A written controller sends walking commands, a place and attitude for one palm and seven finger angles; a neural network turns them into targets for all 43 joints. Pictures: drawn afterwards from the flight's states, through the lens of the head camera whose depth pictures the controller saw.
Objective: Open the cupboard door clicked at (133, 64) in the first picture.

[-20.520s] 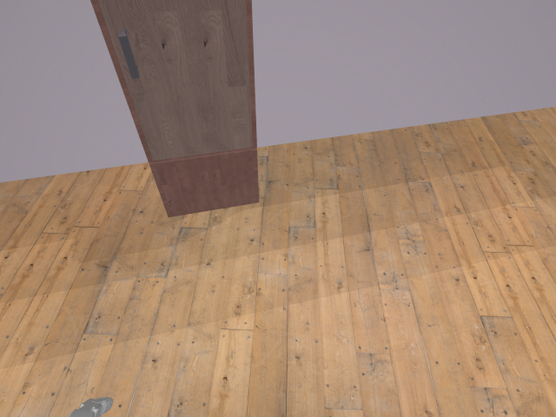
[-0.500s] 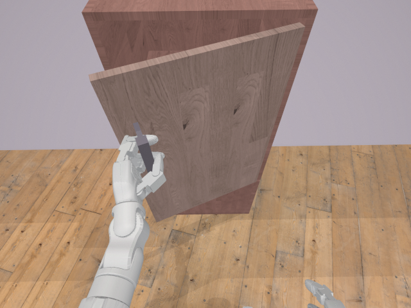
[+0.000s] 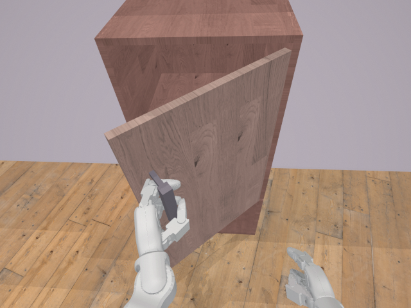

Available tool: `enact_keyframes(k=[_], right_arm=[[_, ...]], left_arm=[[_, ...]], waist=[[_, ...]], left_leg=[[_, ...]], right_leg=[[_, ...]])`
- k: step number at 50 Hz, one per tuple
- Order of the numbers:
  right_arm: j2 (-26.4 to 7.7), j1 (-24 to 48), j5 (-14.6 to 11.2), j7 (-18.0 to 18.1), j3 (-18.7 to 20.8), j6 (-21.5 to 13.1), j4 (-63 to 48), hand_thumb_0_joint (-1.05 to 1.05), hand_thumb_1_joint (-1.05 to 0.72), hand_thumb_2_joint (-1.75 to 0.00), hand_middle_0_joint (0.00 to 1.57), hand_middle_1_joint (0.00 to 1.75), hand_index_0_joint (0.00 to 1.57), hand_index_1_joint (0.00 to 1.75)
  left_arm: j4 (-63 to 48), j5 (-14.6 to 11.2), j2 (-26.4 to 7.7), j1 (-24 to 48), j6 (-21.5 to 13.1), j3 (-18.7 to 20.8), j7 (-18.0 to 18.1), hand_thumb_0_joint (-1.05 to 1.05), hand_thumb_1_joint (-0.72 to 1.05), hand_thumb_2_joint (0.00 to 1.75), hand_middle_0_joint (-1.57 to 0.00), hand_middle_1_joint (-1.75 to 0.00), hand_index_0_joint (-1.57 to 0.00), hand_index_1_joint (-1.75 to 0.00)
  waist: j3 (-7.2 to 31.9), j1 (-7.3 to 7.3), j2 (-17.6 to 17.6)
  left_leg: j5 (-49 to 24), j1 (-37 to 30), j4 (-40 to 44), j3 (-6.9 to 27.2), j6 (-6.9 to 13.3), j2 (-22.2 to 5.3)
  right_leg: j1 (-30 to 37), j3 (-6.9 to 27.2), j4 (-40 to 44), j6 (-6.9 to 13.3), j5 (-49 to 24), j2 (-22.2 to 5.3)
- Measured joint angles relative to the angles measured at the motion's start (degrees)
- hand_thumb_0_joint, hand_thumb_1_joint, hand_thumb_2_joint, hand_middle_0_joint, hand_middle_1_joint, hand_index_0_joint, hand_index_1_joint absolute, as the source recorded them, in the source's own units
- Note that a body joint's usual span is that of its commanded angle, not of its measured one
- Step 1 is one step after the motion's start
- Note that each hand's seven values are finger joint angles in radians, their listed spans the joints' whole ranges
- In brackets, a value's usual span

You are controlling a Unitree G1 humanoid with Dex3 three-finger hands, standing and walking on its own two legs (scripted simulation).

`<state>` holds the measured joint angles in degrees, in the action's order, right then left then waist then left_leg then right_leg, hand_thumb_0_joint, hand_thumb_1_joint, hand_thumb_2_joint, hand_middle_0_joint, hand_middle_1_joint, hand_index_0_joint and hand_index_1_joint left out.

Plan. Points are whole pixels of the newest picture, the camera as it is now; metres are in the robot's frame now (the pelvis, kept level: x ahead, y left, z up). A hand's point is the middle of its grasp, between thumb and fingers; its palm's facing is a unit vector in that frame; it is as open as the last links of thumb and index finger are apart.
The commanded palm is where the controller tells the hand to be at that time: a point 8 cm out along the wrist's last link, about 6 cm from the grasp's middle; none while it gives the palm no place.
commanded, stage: open thumb and fingers to let go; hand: left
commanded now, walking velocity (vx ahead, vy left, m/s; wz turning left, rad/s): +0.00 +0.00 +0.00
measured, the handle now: (164, 198) +0.32 +0.09 +0.06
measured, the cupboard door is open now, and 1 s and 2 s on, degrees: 41 38 40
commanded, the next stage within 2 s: slide the hand sideways off the handle in 0.78 s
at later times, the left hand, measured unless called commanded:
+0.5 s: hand (174, 222) +0.26 +0.06 +0.06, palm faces +0.34 -0.94 -0.02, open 12.9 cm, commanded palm +0.22 +0.11 +0.06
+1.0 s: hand (170, 229) +0.25 +0.07 +0.06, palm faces -0.03 -1.00 -0.08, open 16.3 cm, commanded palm +0.23 +0.11 +0.06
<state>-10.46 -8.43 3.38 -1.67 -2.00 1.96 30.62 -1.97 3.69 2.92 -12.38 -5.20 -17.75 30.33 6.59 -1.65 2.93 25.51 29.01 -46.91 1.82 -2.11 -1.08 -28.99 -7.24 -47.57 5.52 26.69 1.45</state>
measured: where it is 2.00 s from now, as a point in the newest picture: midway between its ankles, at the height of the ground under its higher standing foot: outside the picture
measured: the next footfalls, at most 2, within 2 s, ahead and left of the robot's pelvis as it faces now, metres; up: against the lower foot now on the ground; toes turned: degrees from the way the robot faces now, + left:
none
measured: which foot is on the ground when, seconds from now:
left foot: down 0.00-1.00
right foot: down 0.00-1.00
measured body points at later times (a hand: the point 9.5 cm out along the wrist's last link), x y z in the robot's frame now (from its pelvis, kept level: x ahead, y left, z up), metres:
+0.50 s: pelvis -0.03 -0.01 +0.00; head +0.00 -0.04 +0.44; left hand +0.24 +0.11 +0.07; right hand +0.13 -0.24 -0.12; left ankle -0.02 +0.16 -0.70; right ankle -0.02 -0.05 -0.70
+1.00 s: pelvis -0.04 +0.05 -0.01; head -0.02 +0.03 +0.44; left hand +0.25 +0.13 +0.07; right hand +0.13 -0.17 -0.10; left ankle -0.02 +0.16 -0.70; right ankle -0.02 -0.05 -0.70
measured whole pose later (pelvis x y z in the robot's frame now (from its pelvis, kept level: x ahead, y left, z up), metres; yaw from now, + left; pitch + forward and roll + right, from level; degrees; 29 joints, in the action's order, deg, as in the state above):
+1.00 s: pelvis -0.04 +0.05 -0.01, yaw -3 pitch +8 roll +0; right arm -10.9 -11.9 2.5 0.1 -1.9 -1.5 30.9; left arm 9.6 4.7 1.2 -1.0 -13.2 -15.9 17.9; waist 5.9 0.2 2.3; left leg 24.6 35.3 -52.4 1.5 0.9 2.0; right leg -35.8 -3.5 -52.1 2.2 23.9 0.0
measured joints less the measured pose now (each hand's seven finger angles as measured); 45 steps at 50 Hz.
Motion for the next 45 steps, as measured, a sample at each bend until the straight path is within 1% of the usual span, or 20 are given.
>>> enact_keyframes(k=[4,7,10,14,18,22,25,29,34,41,45], right_arm=[[-1.0,-0.4,0.4,0.9,1.0,-0.3,1.6,0.01,-0.91,-0.90,0.20,0.30,0.20,0.30],[-1.3,-1.5,0.3,1.3,1.5,-0.3,2.0,0.01,-0.91,-0.90,0.20,0.30,0.20,0.30],[-1.4,-2.6,0.2,1.5,1.7,-0.4,2.1,0.01,-0.91,-0.90,0.19,0.30,0.20,0.30],[-1.5,-3.7,0.2,1.8,1.9,-1.1,2.3,0.01,-0.91,-0.90,0.20,0.30,0.20,0.30],[-1.7,-3.8,0.2,2.3,2.1,-1.7,3.0,0.01,-0.91,-0.90,0.20,0.30,0.20,0.30],[-1.8,-3.9,0.2,2.6,2.4,-2.1,3.3,0.01,-0.91,-0.90,0.19,0.30,0.20,0.30],[-1.8,-3.7,0.2,2.8,2.4,-2.4,3.3,0.01,-0.91,-0.90,0.19,0.30,0.20,0.30],[-1.6,-3.3,0.2,2.8,2.4,-3.0,3.1,0.01,-0.91,-0.90,0.19,0.30,0.20,0.30],[-1.1,-2.7,0.2,2.5,2.1,-3.7,2.6,0.01,-0.91,-0.90,0.20,0.30,0.20,0.30],[-0.2,-1.8,-0.1,2.3,1.2,-3.6,2.4,0.01,-0.91,-0.90,0.20,0.30,0.20,0.30],[0.2,-1.4,-0.1,1.9,0.8,-3.1,2.3,0.01,-0.91,-0.90,0.20,0.30,0.20,0.30]], left_arm=[[2.7,-0.2,1.5,3.3,-0.9,2.7,1.3,0.02,0.62,0.77,-0.35,-1.28,-0.37,-1.33],[3.2,-0.7,2.1,3.5,-1.6,4.4,0.9,0.01,0.57,0.75,-0.35,-1.28,-0.37,-1.33],[3.4,-0.8,2.3,2.9,-2.5,5.3,0.3,0.01,0.48,0.71,-0.33,-1.25,-0.36,-1.31],[4.1,-0.7,2.5,2.4,-4.3,6.0,-0.2,0.01,0.30,0.64,-0.31,-1.23,-0.34,-1.27],[5.4,-1.0,2.8,3.2,-6.0,6.9,-0.4,0.01,0.06,0.54,-0.30,-1.22,-0.32,-1.24],[6.3,-1.0,2.9,3.7,-6.9,7.4,-0.1,0.00,-0.18,0.44,-0.30,-1.21,-0.31,-1.22],[6.9,-1.0,3.0,4.1,-7.3,7.4,0.0,0.00,-0.30,0.38,-0.30,-1.18,-0.30,-1.18],[7.6,-0.7,2.9,5.0,-7.6,6.7,0.6,-0.01,-0.41,0.34,-0.28,-1.08,-0.28,-1.08],[8.5,0.0,2.6,6.5,-7.6,5.1,1.3,-0.01,-0.47,0.31,-0.25,-0.89,-0.25,-0.89],[10.9,0.4,2.4,9.4,-6.7,2.4,2.4,-0.01,-0.49,0.30,-0.23,-0.60,-0.23,-0.60],[12.6,0.7,2.7,12.1,-5.6,1.7,3.7,-0.01,-0.50,0.30,-0.23,-0.47,-0.22,-0.47]], waist=[[-0.1,0.87,-0.1],[0.0,1.17,-0.3],[0.2,1.09,-0.3],[0.3,0.81,-0.1],[0.1,0.74,0.0],[0.2,0.84,0.1],[0.2,0.97,0.2],[0.1,1.10,0.2],[0.2,1.12,0.1],[0.0,0.96,-0.2],[-0.1,0.91,-0.3]], left_leg=[[-0.7,1.6,-0.2,0.5,-0.3,0.3],[-1.5,2.1,0.2,0.7,-0.1,0.6],[-2.1,2.1,0.6,1.1,0.4,0.9],[-2.0,2.5,0.5,1.7,0.7,1.0],[-1.9,3.1,-0.1,2.0,0.9,1.1],[-1.8,3.5,-0.3,2.0,0.8,1.2],[-1.9,3.7,-0.5,2.0,0.7,1.4],[-2.0,4.2,-1.1,1.9,0.4,1.7],[-1.9,5.0,-2.3,1.5,0.2,2.0],[-1.5,5.3,-3.6,0.9,1.2,2.2],[-1.2,5.8,-4.5,0.4,1.9,2.4]], right_leg=[[-1.8,-0.4,-0.9,0.5,-0.1,-0.2],[-2.5,-0.1,-1.0,0.7,-0.4,-0.3],[-2.9,0.3,-0.8,0.9,-0.8,-0.2],[-3.6,0.8,-1.2,1.1,-1.1,0.2],[-4.3,1.1,-1.7,1.1,-1.4,0.4],[-4.9,1.3,-2.0,0.9,-1.7,0.4],[-5.1,1.5,-2.2,0.6,-1.9,0.2],[-5.4,1.6,-2.4,0.1,-2.2,-0.1],[-6.0,1.9,-3.0,-0.7,-2.4,-0.4],[-5.8,2.6,-3.1,-1.9,-2.9,-0.7],[-6.2,3.1,-3.4,-2.5,-3.0,-0.8]])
